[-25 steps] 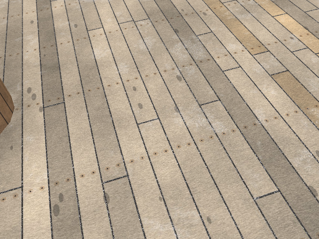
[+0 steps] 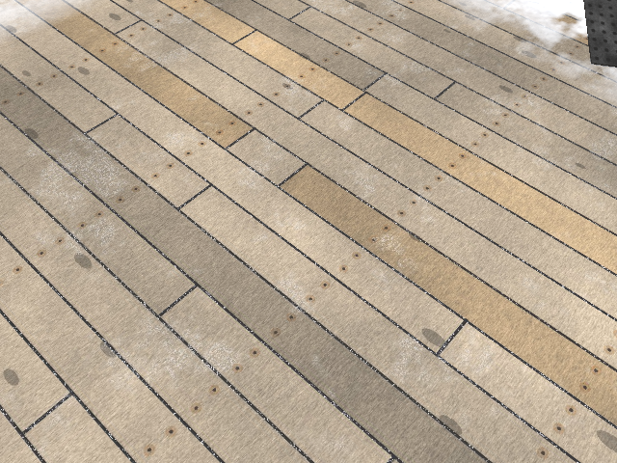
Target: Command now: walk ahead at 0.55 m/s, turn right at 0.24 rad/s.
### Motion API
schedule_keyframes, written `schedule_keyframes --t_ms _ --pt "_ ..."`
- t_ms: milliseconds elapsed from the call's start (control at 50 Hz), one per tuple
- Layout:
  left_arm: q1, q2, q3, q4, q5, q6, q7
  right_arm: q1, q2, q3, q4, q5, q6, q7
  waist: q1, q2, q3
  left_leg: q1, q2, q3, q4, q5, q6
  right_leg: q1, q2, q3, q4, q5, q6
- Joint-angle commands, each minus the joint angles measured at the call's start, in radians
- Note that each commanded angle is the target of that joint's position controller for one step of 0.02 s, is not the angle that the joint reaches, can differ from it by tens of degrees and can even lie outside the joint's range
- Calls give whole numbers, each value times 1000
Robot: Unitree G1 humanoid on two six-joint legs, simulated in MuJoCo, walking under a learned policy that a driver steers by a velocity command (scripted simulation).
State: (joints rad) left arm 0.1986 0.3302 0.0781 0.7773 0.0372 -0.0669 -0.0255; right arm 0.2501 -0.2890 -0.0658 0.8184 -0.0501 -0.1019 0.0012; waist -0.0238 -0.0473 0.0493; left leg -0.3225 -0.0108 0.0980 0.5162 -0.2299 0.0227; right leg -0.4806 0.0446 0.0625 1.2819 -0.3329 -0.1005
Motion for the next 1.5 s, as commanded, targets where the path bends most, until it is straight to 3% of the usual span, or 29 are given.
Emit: schedule_keyframes --t_ms 20,100,200,220,240,260,280,320,420,520,640,660,680,700,720,760,800,940,960,1020,1080,1140,1160,1180,1200,1220,1260,1420,1500 --pt "68 -60 -30 -82 -82 -9 12 30 -25 11 6 73 -58 16 65 158 -70 223 263 -310 -225 742 190 -166 -87 94 -108 -49 30" --pt "-149 -61 -65 -154 -31 -55 -11 10 -146 -11 9 96 -37 -11 40 98 -68 56 145 -179 -266 764 169 55 -22 -56 -589 295 81" --pt "-115 68 -20 -144 -8 -42 16 52 -181 -29 -5 102 -13 -24 97 137 -118 102 120 -248 -72 572 59 313 1 0 -820 531 39" --pt "-35 101 -6 -126 5 -39 28 48 -155 -21 -23 99 -6 -25 133 120 -165 44 66 -233 84 494 20 440 -51 18 -831 665 16" --pt "87 165 6 -118 32 -30 48 39 -79 4 -73 75 0 -26 167 -29 -296 -146 -26 -178 412 72 -34 683 -285 191 -759 1096 -53" --pt "65 140 -11 -152 48 -10 36 298 4 30 -50 86 15 -21 66 -246 -527 -294 -58 -215 712 -530 -56 851 -570 442 -707 1302 -221" --pt "9 76 -18 -173 7 7 26 331 -98 5 -30 89 40 -21 55 -154 -527 -291 6 -245 802 -464 -70 740 -504 420 -756 1081 -209" --pt "-98 15 -30 -166 -39 21 25 213 -122 -20 -62 86 84 -40 18 -44 -291 -381 69 -174 811 -343 -107 513 -401 250 -853 728 -153" --pt "-220 22 -12 -143 -5 13 43 150 -65 -34 -139 75 153 -56 -44 -78 -144 -269 119 -128 748 -148 -126 171 -350 11 -1030 411 -151" --pt "-198 77 12 -111 -19 26 73 14 -48 -22 -218 68 150 -15 -7 -54 -170 -196 141 -94 466 -7 -83 242 -382 -112 -1014 379 -136" --pt "-162 129 42 -77 -65 44 43 -26 -90 -47 -261 73 175 19 -12 -61 -153 -26 70 13 125 -23 13 318 -413 -201 -877 288 -29" --pt "-121 107 41 -57 -72 49 38 1 -108 -59 -252 67 176 10 -16 -21 -149 47 42 5 50 35 44 284 -375 -233 -792 203 21" --pt "-68 71 36 -41 -56 58 32 66 -194 -89 -240 62 170 -6 -22 151 -125 173 107 -152 -67 329 103 146 -282 -309 -568 56 98" --pt "-99 34 22 -103 -11 60 32 75 -334 -114 -270 53 162 -20 17 462 -83 324 330 -555 -93 651 266 -235 -124 -308 -219 -348 199" --pt "-208 63 27 -143 -6 53 40 88 -318 -106 -293 19 127 -4 -58 334 -209 297 381 -676 -154 525 365 -304 -67 -64 -51 -352 191" --pt "-214 90 41 -145 -51 31 34 72 -244 -89 -273 75 87 4 -23 163 -177 292 290 -618 -253 -263 268 -359 -106 26 -109 -120 116" --pt "-192 116 54 -126 -40 11 29 -3 -194 -62 -294 91 89 -8 18 172 -122 205 259 -611 -305 -481 229 -318 -102 34 -211 0 103" --pt "-231 43 29 -112 -51 -49 -2 66 -198 -56 -287 77 65 -39 0 206 -86 153 162 -512 -290 -264 208 -143 -14 14 -599 187 146" --pt "-165 15 3 -79 37 16 -21 102 -226 -64 -259 19 83 1 -27 263 -95 144 100 -478 -292 -287 183 -113 -17 -64 -555 166 169" --pt "-204 23 -7 -113 8 44 -26 116 -165 -42 -252 28 81 41 -50 250 -45 84 117 -477 -303 -269 185 -41 -55 -89 -646 169 184" --pt "-204 62 -5 -135 -9 31 -25 94 -185 -40 -247 28 62 38 -46 230 -27 92 188 -514 -319 -316 184 30 -88 -100 -695 119 116" --pt "-30 76 2 -96 -4 18 -18 56 -169 -27 -230 24 52 22 48 138 -23 52 187 -427 -223 -200 163 243 -58 -126 -789 60 37" --pt "166 108 16 -34 -1 8 -9 37 -134 -14 -230 10 46 14 134 34 -81 -26 121 -322 33 15 141 446 -68 -47 -812 -39 14" --pt "315 234 46 -11 6 1 -4 8 -83 6 -287 25 30 12 177 -259 -127 -262 -6 -139 415 47 73 625 -273 395 -1001 -381 -88" --pt "291 222 47 -16 -11 7 -23 -50 -99 6 -317 13 20 7 146 -283 -61 -539 -92 -144 562 -193 39 678 -345 781 -1148 -488 -135" --pt "215 163 34 -38 -16 8 -29 -68 -123 6 -298 2 20 8 104 -98 -15 -605 -23 -191 657 -124 38 660 -349 709 -1096 -447 -147" --pt "226 120 23 -36 -19 -2 -22 -96 -125 10 -283 -15 13 24 91 13 -34 -536 39 -187 629 -41 15 569 -274 524 -1078 -290 -138" --pt "310 98 21 32 -39 -16 9 -338 -55 62 -339 -4 34 51 114 -34 54 -400 12 -75 242 133 -70 390 -116 318 -1143 277 -144" --pt "338 117 26 63 -45 -15 19 -415 -60 67 -366 14 26 45 128 -62 24 -225 -25 -65 77 211 -44 409 -148 332 -1092 618 -119"
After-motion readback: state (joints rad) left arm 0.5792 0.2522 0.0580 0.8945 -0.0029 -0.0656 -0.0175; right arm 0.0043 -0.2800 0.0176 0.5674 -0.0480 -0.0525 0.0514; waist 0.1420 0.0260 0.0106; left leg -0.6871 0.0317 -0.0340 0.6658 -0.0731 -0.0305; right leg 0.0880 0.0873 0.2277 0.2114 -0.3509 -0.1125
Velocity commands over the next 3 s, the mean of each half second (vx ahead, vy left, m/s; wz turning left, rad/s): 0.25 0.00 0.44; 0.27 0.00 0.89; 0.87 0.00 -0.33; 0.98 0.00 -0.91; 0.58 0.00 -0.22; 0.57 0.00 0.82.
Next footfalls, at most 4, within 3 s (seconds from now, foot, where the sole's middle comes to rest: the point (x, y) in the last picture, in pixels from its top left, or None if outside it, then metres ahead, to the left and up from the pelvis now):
0.22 right None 0.37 -0.10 -0.77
0.68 left None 0.25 0.14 -0.77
1.16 right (269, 434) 0.50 0.09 -0.77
1.58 left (101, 339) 0.73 0.49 -0.77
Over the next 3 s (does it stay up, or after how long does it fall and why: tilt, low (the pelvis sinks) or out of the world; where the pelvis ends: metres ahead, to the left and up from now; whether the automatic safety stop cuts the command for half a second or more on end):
stays up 1.64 0.41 0.01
